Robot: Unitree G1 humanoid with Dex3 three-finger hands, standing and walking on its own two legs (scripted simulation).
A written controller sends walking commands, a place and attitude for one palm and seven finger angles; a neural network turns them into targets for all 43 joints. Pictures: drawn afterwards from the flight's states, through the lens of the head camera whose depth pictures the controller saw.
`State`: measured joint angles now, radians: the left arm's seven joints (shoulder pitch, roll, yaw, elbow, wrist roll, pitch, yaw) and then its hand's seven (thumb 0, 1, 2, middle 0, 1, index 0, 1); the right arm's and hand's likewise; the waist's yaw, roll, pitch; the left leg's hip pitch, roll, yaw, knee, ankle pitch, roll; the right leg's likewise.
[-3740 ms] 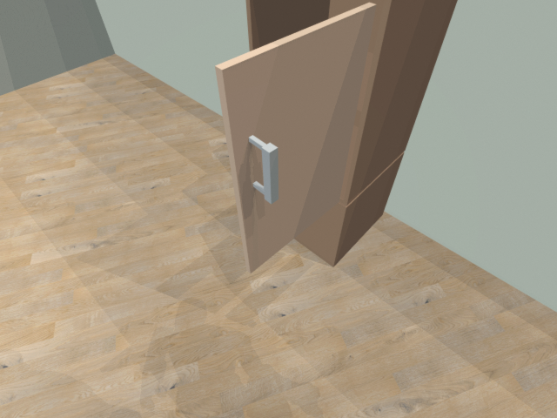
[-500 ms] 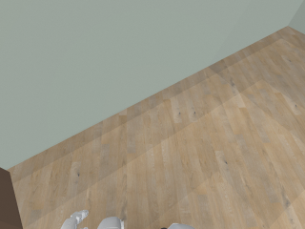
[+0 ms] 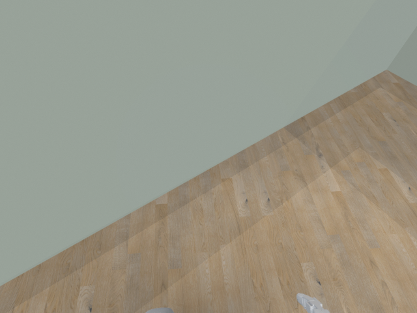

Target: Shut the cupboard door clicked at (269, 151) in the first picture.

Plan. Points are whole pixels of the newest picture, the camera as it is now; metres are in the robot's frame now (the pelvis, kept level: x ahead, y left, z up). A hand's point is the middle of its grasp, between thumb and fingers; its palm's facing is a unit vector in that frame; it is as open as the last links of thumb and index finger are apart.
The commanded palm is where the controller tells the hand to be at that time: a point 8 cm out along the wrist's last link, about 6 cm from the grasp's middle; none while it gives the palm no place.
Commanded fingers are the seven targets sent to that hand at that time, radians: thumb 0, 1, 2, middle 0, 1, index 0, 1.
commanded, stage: walk to a spot facing it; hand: left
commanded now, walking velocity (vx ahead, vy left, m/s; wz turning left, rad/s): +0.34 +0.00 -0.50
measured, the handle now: out of the picture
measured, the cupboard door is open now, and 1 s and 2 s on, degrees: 87 87 87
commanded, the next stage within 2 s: turn to face it in 0.24 s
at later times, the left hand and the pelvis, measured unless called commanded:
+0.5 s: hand (192, 201) +0.40 +0.08 -0.14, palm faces -0.24 -0.94 -0.23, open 7.4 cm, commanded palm none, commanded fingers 0.00 0.90 0.90 -0.20 -0.30 -0.20 -0.30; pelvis +0.22 -0.07 +0.01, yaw -10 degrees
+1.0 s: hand (171, 195) +0.42 +0.15 -0.16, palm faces +0.11 -0.96 -0.24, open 7.4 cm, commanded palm none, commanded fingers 0.00 0.90 0.90 -0.20 -0.30 -0.20 -0.30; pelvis +0.34 -0.07 +0.00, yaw +5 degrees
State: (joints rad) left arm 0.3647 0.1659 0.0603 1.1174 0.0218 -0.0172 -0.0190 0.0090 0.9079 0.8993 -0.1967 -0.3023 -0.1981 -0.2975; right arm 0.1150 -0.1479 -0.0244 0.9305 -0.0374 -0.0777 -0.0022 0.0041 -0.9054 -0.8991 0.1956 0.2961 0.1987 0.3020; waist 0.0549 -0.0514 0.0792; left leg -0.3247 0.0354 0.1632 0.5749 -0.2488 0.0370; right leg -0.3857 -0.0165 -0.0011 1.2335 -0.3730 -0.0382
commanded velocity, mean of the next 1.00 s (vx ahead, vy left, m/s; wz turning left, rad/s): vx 0.08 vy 0.00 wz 0.23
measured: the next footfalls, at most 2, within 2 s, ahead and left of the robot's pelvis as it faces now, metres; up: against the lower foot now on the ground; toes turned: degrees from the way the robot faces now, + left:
right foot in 0.36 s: +0.26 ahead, -0.16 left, +0.00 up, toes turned -17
left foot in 0.76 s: +0.42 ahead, +0.03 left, +0.00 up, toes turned +7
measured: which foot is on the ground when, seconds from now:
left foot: down 0.00-0.36, up 0.38-0.74, down 0.76-1.00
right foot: up 0.00-0.34, down 0.36-0.76, up 0.78-1.00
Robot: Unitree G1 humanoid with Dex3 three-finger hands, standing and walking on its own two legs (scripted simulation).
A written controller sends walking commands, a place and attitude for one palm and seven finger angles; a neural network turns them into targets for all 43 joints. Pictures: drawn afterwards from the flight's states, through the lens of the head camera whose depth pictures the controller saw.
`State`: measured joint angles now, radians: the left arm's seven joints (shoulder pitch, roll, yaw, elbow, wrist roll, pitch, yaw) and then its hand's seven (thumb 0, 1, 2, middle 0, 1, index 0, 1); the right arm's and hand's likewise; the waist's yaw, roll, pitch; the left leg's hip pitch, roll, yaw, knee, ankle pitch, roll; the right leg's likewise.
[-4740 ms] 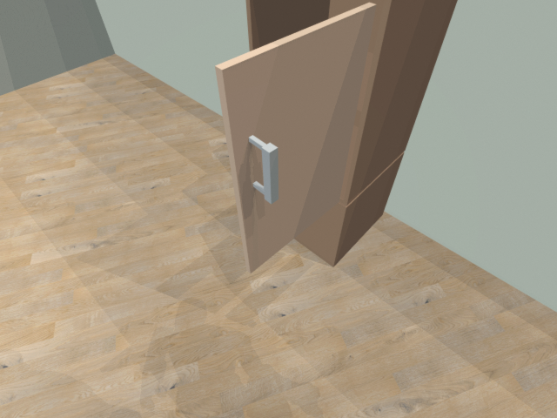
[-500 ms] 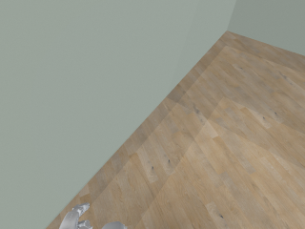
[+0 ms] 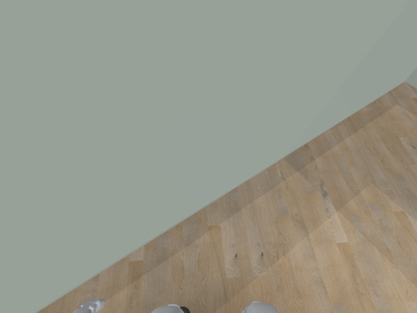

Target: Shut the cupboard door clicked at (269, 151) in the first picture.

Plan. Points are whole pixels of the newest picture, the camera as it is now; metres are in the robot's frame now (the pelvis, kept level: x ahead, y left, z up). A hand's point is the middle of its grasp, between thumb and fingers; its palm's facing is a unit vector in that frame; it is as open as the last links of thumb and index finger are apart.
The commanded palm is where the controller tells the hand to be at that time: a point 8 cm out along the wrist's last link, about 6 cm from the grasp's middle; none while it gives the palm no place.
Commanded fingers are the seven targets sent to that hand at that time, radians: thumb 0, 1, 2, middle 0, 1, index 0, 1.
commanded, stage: turn to face it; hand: left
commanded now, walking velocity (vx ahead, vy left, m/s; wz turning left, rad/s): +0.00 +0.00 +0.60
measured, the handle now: out of the picture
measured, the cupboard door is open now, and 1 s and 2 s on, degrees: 87 87 87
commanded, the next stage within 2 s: none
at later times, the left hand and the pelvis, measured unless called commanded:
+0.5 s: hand out of the picture -0.01 +0.14 -0.17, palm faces +0.38 -0.90 -0.23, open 7.4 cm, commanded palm none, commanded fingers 0.00 0.90 0.90 -0.20 -0.30 -0.20 -0.30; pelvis +0.03 -0.06 -0.01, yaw +22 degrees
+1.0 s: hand out of the picture +0.01 +0.11 -0.15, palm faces +0.61 -0.74 -0.27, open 7.4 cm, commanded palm none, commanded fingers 0.00 0.90 0.90 -0.20 -0.30 -0.20 -0.30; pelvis +0.07 -0.10 +0.00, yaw +40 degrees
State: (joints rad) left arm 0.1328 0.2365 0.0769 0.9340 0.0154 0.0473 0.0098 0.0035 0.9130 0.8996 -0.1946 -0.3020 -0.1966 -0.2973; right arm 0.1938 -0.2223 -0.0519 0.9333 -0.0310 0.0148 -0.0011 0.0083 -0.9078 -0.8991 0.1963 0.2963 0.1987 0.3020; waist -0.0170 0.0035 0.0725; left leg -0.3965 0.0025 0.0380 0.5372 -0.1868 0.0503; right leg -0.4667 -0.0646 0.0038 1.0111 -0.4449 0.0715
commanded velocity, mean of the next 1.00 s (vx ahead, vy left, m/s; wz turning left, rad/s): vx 0.00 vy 0.00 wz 0.60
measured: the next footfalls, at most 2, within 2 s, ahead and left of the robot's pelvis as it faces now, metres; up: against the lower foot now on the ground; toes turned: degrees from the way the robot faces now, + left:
right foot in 0.16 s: +0.05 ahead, -0.18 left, +0.00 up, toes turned +6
left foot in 0.52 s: +0.04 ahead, +0.07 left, +0.00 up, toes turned +28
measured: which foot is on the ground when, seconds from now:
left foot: down 0.00-0.16, up 0.18-0.50, down 0.52-0.84, up 0.86-1.00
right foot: up 0.00-0.14, down 0.16-0.50, up 0.52-0.82, down 0.84-1.00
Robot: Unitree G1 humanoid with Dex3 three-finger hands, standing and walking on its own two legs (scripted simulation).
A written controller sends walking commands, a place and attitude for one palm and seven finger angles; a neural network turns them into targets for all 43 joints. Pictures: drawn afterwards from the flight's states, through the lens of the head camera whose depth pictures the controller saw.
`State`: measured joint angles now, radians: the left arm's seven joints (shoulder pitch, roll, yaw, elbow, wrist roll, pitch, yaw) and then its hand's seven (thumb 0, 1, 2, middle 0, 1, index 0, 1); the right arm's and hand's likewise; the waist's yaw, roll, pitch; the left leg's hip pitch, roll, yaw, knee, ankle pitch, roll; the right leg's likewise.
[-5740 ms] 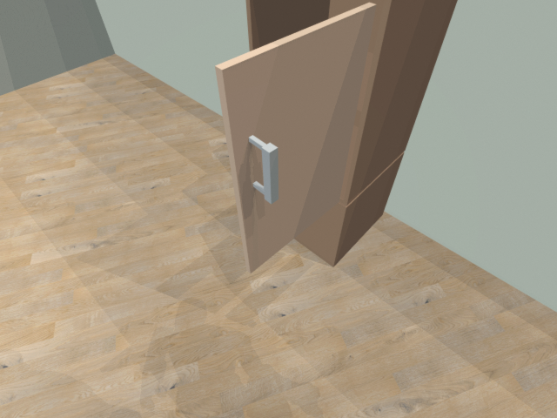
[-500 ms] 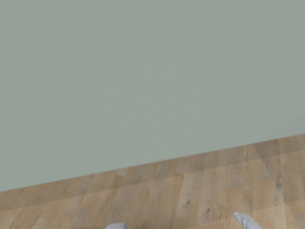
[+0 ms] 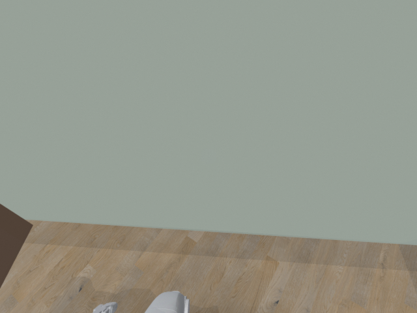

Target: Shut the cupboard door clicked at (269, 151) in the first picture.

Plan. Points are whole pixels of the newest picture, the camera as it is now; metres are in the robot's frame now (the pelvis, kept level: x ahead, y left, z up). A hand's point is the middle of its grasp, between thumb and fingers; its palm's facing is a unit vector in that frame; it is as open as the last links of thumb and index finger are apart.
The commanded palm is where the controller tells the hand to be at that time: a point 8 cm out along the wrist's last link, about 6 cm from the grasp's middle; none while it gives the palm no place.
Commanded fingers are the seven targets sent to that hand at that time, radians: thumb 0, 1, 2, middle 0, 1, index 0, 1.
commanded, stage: turn to face it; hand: left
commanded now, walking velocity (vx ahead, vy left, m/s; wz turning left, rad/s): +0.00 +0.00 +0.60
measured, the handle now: out of the picture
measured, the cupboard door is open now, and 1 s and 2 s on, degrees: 87 87 87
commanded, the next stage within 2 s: none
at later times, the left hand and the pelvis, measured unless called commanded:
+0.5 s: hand out of the picture +0.04 +0.24 -0.16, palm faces +0.31 -0.91 -0.28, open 7.4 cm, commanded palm none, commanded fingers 0.00 0.90 0.90 -0.20 -0.30 -0.20 -0.30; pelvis +0.00 +0.00 +0.00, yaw +17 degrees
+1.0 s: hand out of the picture -0.09 +0.19 -0.19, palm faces +0.61 -0.75 -0.24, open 7.4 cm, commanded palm none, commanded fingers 0.00 0.90 0.90 -0.20 -0.30 -0.20 -0.30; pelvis +0.00 -0.01 -0.01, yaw +37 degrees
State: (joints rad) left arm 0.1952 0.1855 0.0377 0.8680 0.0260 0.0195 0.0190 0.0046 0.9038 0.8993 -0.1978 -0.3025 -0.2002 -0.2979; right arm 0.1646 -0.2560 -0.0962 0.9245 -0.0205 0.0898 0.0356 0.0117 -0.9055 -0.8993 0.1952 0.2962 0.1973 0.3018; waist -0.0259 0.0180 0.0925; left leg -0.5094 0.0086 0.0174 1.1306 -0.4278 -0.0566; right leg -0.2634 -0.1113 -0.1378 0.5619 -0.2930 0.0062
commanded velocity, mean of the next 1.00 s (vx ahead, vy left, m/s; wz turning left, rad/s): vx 0.00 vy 0.00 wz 0.60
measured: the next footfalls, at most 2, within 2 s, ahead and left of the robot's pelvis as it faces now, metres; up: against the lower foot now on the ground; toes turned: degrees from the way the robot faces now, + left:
left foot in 0.18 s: +0.03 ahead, +0.13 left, +0.00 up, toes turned +14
right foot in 0.58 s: +0.08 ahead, -0.13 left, +0.00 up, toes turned +18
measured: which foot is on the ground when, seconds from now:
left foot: up 0.00-0.16, down 0.18-0.56, up 0.58-0.92, down 0.94-1.00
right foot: down 0.00-0.18, up 0.20-0.56, down 0.58-0.92, up 0.94-1.00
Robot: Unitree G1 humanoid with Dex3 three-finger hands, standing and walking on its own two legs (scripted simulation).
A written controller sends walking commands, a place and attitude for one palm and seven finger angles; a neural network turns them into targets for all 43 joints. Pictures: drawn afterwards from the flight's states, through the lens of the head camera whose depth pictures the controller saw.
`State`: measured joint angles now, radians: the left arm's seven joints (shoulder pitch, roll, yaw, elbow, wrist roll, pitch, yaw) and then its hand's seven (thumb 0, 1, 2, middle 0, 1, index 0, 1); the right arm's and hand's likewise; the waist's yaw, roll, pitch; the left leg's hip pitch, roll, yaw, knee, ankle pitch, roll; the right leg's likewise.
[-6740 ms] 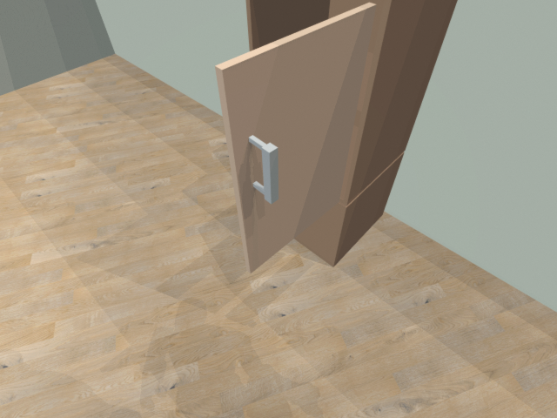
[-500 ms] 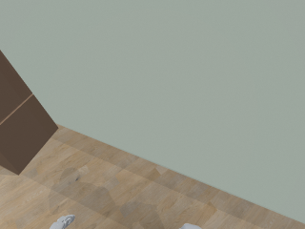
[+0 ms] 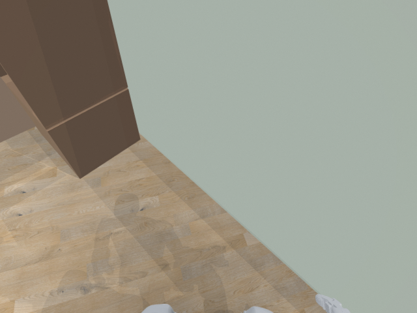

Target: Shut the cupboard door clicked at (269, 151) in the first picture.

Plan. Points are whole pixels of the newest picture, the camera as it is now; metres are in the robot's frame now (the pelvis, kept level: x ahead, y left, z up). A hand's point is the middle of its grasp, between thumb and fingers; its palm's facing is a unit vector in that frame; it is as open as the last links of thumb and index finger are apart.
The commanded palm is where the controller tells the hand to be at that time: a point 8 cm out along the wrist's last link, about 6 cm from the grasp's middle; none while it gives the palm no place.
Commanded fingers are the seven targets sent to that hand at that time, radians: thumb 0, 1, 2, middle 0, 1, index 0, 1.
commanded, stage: turn to face it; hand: left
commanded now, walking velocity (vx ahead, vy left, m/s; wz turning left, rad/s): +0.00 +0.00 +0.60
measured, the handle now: out of the picture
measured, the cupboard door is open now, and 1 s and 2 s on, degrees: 87 87 87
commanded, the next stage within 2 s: take the last steps up to it in 1.22 s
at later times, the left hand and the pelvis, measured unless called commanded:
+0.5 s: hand out of the picture +0.04 +0.16 -0.14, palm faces +0.28 -0.92 -0.26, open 7.4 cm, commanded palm none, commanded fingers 0.00 0.90 0.90 -0.20 -0.30 -0.20 -0.30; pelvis +0.01 -0.04 +0.02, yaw +18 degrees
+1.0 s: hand out of the picture -0.03 +0.21 -0.15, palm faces +0.56 -0.79 -0.25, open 7.4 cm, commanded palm none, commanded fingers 0.00 0.90 0.90 -0.20 -0.30 -0.20 -0.30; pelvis +0.01 -0.02 +0.02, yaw +34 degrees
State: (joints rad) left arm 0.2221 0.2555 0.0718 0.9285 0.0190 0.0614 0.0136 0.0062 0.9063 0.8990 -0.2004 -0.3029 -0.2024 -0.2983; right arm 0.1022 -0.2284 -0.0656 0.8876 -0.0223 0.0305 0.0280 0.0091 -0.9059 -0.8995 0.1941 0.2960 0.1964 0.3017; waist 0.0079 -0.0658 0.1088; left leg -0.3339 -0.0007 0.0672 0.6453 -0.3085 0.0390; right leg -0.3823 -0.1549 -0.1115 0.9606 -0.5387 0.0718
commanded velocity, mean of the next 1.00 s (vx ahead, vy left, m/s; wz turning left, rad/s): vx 0.00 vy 0.00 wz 0.55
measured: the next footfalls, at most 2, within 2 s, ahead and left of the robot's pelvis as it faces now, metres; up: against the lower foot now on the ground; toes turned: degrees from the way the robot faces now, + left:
right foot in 0.34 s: +0.06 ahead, -0.16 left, +0.00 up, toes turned +10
left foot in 0.70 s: +0.01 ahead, +0.10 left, +0.00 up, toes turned +31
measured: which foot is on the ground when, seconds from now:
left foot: down 0.00-0.32, up 0.34-0.68, down 0.70-1.00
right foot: up 0.00-0.32, down 0.34-0.68, up 0.70-1.00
